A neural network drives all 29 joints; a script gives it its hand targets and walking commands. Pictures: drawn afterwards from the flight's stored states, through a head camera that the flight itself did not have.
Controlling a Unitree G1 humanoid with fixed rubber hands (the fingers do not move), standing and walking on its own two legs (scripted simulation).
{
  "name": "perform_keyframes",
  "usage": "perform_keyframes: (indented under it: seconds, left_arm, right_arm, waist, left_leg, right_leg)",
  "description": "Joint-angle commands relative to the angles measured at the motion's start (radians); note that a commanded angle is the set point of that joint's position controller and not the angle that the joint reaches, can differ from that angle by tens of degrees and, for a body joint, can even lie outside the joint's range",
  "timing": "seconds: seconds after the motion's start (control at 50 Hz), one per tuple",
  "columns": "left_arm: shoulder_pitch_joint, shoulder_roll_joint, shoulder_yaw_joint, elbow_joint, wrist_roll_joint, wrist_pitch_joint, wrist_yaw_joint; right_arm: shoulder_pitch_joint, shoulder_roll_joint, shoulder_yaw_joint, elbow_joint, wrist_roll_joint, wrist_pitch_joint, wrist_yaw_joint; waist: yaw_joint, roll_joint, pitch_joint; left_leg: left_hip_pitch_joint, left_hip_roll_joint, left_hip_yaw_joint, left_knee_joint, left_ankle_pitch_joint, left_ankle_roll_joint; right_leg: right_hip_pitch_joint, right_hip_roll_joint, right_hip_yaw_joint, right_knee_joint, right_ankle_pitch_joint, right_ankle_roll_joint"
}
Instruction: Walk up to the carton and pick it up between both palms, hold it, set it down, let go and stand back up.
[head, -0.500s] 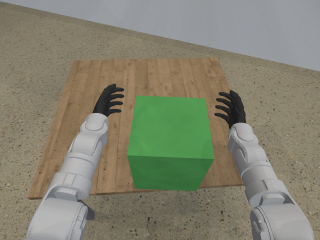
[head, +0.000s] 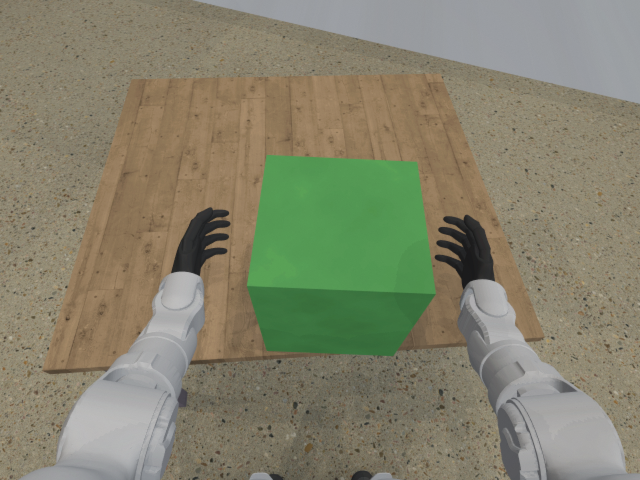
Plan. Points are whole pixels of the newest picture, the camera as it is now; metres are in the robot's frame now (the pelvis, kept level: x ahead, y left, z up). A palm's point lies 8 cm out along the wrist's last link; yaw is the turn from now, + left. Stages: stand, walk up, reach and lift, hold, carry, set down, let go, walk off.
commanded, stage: reach and lift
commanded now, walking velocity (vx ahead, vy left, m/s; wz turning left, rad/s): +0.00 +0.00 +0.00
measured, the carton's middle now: (335, 264) +0.41 -0.02 -0.05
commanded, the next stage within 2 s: none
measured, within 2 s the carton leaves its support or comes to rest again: neither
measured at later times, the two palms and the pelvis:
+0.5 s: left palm (229, 260) +0.41 +0.14 -0.04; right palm (459, 273) +0.39 -0.20 -0.04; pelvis -0.01 -0.01 -0.03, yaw +0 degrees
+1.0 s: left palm (233, 271) +0.40 +0.13 -0.04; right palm (436, 284) +0.38 -0.17 -0.05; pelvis -0.01 -0.01 -0.03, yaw +0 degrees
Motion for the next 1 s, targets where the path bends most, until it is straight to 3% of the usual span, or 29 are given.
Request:
perform_keyframes:
  seconds: [0.0, 0.12, 0.28, 0.48, 0.54, 0.62, 0.66, 0.7, 0.82, 0.98]
  left_arm:
    - [-0.680, 0.059, -0.097, -0.023, -0.167, -0.141, 0.015]
    - [-0.692, 0.046, -0.100, 0.016, -0.150, -0.166, 0.015]
    - [-0.664, 0.017, -0.040, 0.015, -0.087, -0.175, -0.001]
    - [-0.647, -0.045, 0.085, 0.049, 0.048, -0.198, -0.020]
    - [-0.652, -0.129, 0.103, 0.047, 0.098, -0.207, -0.034]
    - [-0.657, -0.307, 0.113, 0.050, 0.201, -0.226, -0.060]
    - [-0.661, -0.485, 0.086, 0.047, 0.268, -0.236, -0.083]
    - [-0.654, -0.765, 0.008, 0.093, 0.321, -0.253, -0.135]
    - [-0.645, -0.802, 0.041, 0.191, 0.369, -0.290, -0.129]
    - [-0.725, -0.817, 0.036, 0.189, 0.339, -0.316, -0.120]
  right_arm:
    - [-0.559, -0.130, -0.053, -0.102, -0.015, -0.116, 0.029]
    - [-0.585, -0.122, -0.074, -0.119, -0.037, -0.152, 0.019]
    - [-0.583, -0.038, -0.026, -0.205, -0.074, -0.159, -0.004]
    - [-0.553, 0.105, -0.024, -0.114, -0.133, -0.166, -0.020]
    - [-0.567, 0.207, -0.030, -0.109, -0.175, -0.183, -0.018]
    - [-0.590, 0.383, -0.063, -0.119, -0.303, -0.230, -0.007]
    - [-0.615, 0.545, -0.062, -0.123, -0.386, -0.260, 0.014]
    - [-0.645, 0.814, 0.005, -0.133, -0.461, -0.272, 0.074]
    - [-0.592, 0.853, -0.029, -0.047, -0.544, -0.252, 0.082]
    - [-0.639, 0.892, -0.024, -0.050, -0.555, -0.238, 0.084]
  waist:
    - [-0.079, 0.124, -0.774]
    - [-0.065, 0.130, -0.921]
    - [-0.026, 0.066, -0.978]
    - [-0.016, 0.041, -0.873]
    - [-0.019, 0.044, -0.867]
    - [-0.030, 0.075, -0.879]
    - [-0.040, 0.109, -0.891]
    - [-0.046, 0.124, -0.877]
    - [-0.065, 0.106, -0.823]
    - [-0.064, 0.083, -0.800]
  left_leg:
    - [0.304, -0.005, -0.018, 0.123, 0.231, -0.100]
    - [0.280, -0.013, -0.008, 0.195, 0.231, -0.101]
    - [0.195, -0.024, 0.008, 0.216, 0.265, -0.074]
    - [0.091, -0.039, 0.016, 0.203, 0.266, -0.058]
    - [0.080, -0.042, 0.018, 0.203, 0.277, -0.060]
    - [0.092, -0.048, 0.020, 0.199, 0.318, -0.078]
    - [0.133, -0.045, 0.014, 0.200, 0.358, -0.092]
    - [0.163, -0.040, 0.003, 0.206, 0.391, -0.100]
    - [0.124, -0.031, 0.002, 0.206, 0.329, -0.092]
    - [0.070, -0.037, 0.005, 0.197, 0.229, -0.082]
  right_leg:
    - [-0.078, 0.015, -0.087, 0.058, 0.103, -0.019]
    - [-0.131, 0.023, -0.087, 0.118, 0.112, -0.011]
    - [-0.015, 0.027, -0.064, 0.167, 0.225, 0.007]
    - [0.097, 0.010, -0.030, 0.195, 0.318, 0.026]
    - [0.110, 0.009, -0.030, 0.195, 0.346, 0.029]
    - [0.142, 0.012, -0.040, 0.188, 0.407, 0.026]
    - [0.137, 0.020, -0.060, 0.179, 0.425, 0.018]
    - [0.132, 0.023, -0.075, 0.168, 0.425, 0.012]
    - [0.211, 0.021, -0.051, 0.174, 0.438, 0.013]
    - [0.225, 0.020, -0.042, 0.177, 0.369, 0.010]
